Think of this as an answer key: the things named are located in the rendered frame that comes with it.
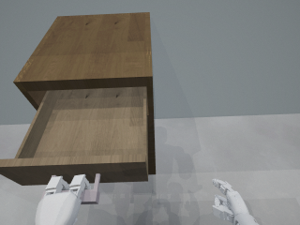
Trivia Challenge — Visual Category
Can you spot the handle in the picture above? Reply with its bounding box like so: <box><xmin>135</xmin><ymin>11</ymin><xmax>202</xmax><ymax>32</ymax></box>
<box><xmin>41</xmin><ymin>173</ymin><xmax>101</xmax><ymax>204</ymax></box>

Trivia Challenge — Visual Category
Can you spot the right robot forearm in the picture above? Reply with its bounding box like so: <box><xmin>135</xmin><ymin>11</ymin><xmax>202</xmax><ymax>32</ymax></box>
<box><xmin>233</xmin><ymin>213</ymin><xmax>259</xmax><ymax>225</ymax></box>

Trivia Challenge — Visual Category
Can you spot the drawer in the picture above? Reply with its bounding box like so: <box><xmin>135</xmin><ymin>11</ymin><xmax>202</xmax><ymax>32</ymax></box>
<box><xmin>0</xmin><ymin>86</ymin><xmax>148</xmax><ymax>186</ymax></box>

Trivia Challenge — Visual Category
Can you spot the robot left hand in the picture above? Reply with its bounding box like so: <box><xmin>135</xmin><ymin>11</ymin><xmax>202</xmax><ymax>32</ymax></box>
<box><xmin>35</xmin><ymin>174</ymin><xmax>91</xmax><ymax>225</ymax></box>

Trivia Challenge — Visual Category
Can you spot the cabinet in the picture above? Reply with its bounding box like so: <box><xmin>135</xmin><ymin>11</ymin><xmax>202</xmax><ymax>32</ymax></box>
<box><xmin>13</xmin><ymin>12</ymin><xmax>156</xmax><ymax>175</ymax></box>

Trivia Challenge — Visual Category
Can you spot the robot right hand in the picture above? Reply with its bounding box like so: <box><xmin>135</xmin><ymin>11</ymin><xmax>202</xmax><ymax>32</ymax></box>
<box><xmin>212</xmin><ymin>178</ymin><xmax>249</xmax><ymax>225</ymax></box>

